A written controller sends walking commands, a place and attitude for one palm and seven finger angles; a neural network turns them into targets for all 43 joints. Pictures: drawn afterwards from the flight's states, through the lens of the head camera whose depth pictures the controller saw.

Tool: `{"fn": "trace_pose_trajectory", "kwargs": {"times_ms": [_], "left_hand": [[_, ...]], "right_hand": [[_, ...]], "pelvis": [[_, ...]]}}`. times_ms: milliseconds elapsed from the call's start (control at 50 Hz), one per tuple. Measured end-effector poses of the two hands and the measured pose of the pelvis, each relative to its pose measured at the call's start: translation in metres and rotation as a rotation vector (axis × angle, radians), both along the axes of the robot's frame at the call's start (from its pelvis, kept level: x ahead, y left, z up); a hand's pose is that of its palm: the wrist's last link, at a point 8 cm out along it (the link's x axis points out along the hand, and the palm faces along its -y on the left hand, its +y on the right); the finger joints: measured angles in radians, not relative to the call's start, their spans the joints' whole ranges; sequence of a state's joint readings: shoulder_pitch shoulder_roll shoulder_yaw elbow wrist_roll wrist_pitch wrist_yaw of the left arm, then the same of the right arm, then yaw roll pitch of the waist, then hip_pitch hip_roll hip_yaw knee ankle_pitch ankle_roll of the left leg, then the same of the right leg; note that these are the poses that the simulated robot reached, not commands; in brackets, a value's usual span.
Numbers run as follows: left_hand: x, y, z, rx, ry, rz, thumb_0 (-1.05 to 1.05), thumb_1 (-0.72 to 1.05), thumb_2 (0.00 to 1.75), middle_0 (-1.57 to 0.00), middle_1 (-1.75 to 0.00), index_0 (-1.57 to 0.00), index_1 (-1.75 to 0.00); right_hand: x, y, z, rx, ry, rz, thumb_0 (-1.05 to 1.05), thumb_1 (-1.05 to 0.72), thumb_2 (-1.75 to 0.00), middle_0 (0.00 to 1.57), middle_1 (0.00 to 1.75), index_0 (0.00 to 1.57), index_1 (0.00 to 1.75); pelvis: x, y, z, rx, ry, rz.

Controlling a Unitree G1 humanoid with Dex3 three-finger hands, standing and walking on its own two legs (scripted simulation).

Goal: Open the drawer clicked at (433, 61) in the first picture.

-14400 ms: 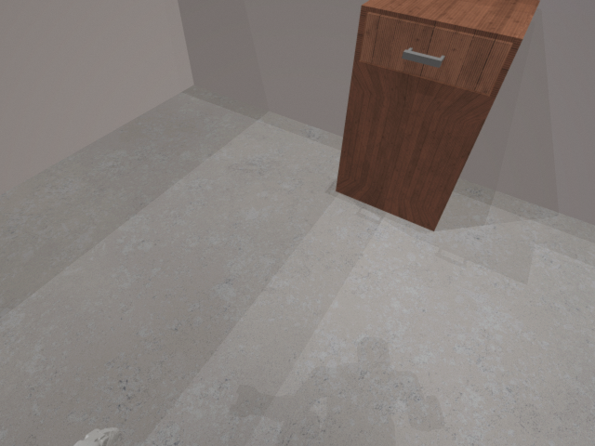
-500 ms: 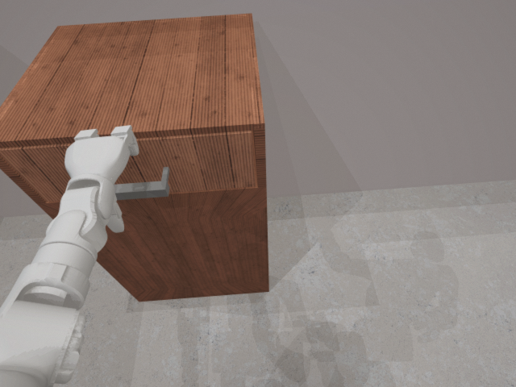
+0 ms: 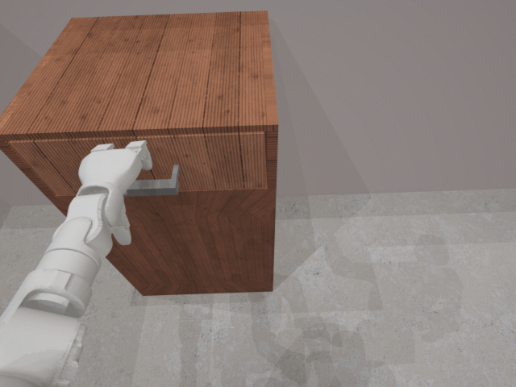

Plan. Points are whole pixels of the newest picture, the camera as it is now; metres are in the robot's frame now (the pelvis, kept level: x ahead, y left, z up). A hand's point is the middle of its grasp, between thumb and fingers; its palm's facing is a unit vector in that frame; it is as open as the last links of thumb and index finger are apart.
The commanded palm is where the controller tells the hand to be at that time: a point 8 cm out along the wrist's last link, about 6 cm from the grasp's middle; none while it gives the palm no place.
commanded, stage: move the hooked fingers above the handle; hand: left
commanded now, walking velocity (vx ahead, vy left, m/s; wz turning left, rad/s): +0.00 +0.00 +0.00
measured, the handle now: (146, 179) +0.48 +0.24 +0.00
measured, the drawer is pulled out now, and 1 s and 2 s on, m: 0.00 0.00 0.00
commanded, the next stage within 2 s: lower the fingers behind the handle in 1.06 s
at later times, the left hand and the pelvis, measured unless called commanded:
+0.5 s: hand (129, 200) +0.40 +0.23 +0.05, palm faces -0.17 -0.05 -0.98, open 13.9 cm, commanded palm +0.40 +0.24 +0.12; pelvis +0.00 +0.00 +0.00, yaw +1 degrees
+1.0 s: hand (155, 196) +0.41 +0.19 +0.05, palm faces -0.11 -0.05 -0.99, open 13.8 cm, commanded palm +0.41 +0.23 +0.12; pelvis +0.00 +0.00 +0.00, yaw +1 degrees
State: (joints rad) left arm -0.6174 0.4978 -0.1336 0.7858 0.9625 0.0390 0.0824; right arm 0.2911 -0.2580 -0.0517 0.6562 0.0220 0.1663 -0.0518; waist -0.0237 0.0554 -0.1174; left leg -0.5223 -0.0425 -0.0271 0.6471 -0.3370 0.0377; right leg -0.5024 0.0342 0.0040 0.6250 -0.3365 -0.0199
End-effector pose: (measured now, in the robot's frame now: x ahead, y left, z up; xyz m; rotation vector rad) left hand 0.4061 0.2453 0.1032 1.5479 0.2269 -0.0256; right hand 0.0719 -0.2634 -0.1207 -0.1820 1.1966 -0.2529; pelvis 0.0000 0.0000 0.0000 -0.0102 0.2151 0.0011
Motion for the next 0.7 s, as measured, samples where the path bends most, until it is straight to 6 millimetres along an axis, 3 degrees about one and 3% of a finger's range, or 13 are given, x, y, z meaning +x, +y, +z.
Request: {"fn": "trace_pose_trajectory", "kwargs": {"times_ms": [80,120,160,240,380,440,580,640,700], "left_hand": [[-0.003,-0.043,-0.003,-0.086,-0.037,-0.228,0.00,-0.49,0.30,-0.31,-1.20,-0.32,-1.20],[-0.001,-0.054,0.001,-0.099,-0.109,-0.290,0.00,-0.49,0.30,-0.32,-1.20,-0.32,-1.20],[0.002,-0.053,0.008,-0.087,-0.197,-0.284,0.00,-0.49,0.30,-0.32,-1.20,-0.32,-1.20],[0.006,-0.027,0.022,-0.005,-0.301,-0.150,0.01,-0.49,0.30,-0.33,-1.22,-0.32,-1.20],[-0.008,0.029,0.008,0.070,-0.055,0.151,0.01,-0.49,0.30,-0.33,-1.22,-0.32,-1.19],[-0.015,0.020,0.003,0.004,0.019,0.076,0.00,-0.49,0.30,-0.33,-1.22,-0.32,-1.19],[-0.014,-0.046,0.011,-0.075,-0.125,-0.299,0.00,-0.49,0.30,-0.32,-1.21,-0.32,-1.20],[-0.006,-0.046,0.021,-0.073,-0.248,-0.270,0.00,-0.49,0.30,-0.32,-1.20,-0.32,-1.20],[0.001,-0.025,0.028,-0.006,-0.301,-0.130,0.01,-0.49,0.30,-0.32,-1.20,-0.32,-1.20]], "right_hand": [[0.006,-0.001,0.005,-0.029,-0.016,-0.002,0.01,-0.91,-0.90,0.20,0.30,0.20,0.30],[0.009,-0.001,0.006,-0.034,-0.029,-0.009,0.01,-0.91,-0.90,0.20,0.30,0.20,0.30],[0.011,0.000,0.004,-0.029,-0.040,-0.014,0.01,-0.91,-0.90,0.20,0.30,0.20,0.30],[0.014,0.007,-0.004,0.013,-0.040,-0.009,0.01,-0.91,-0.90,0.20,0.30,0.20,0.30],[0.017,0.016,-0.006,0.064,-0.025,-0.001,0.01,-0.91,-0.90,0.20,0.30,0.20,0.30],[0.019,0.011,0.000,0.025,-0.028,0.025,0.01,-0.91,-0.90,0.20,0.30,0.20,0.30],[0.026,-0.004,0.008,-0.050,-0.057,0.040,0.01,-0.91,-0.90,0.20,0.30,0.20,0.30],[0.025,-0.005,0.005,-0.042,-0.072,0.020,0.01,-0.91,-0.90,0.20,0.30,0.20,0.30],[0.020,-0.001,0.000,-0.010,-0.070,0.010,0.01,-0.91,-0.90,0.20,0.30,0.20,0.30]], "pelvis": [[0.003,0.002,-0.001,0.000,-0.010,-0.003],[0.003,0.002,-0.002,0.001,-0.006,-0.011],[0.002,0.002,-0.004,0.002,0.001,-0.022],[-0.001,0.002,-0.004,0.006,0.012,-0.038],[0.002,-0.001,0.002,0.008,-0.001,-0.024],[0.003,-0.002,0.003,0.004,-0.020,0.003],[-0.001,0.000,-0.002,-0.001,-0.021,0.012],[-0.005,0.001,-0.005,0.002,-0.007,-0.010],[-0.007,0.000,-0.005,0.007,0.002,-0.028]]}}
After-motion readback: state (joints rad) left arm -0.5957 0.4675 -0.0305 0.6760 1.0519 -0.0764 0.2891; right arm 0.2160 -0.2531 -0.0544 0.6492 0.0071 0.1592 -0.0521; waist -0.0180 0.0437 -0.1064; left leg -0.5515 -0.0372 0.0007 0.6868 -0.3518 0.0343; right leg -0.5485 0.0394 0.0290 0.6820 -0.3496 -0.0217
